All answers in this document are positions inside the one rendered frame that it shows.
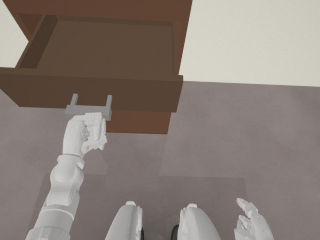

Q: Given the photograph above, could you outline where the robot left hand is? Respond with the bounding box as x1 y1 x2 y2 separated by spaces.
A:
62 112 108 159

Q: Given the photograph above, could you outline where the cabinet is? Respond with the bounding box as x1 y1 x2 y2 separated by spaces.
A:
2 0 193 135

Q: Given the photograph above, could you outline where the right robot thigh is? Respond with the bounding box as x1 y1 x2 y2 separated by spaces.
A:
179 207 221 240

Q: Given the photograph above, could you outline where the robot left forearm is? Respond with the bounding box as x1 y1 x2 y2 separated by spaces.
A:
25 154 85 240

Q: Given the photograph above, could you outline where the handle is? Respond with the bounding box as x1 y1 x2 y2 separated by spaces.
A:
64 93 113 121

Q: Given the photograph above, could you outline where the robot right hand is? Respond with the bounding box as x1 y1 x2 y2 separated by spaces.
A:
234 198 274 240

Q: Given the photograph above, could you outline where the left robot shin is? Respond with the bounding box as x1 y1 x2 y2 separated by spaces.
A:
119 201 141 240

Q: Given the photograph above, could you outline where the drawer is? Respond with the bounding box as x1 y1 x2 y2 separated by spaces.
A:
0 14 184 113

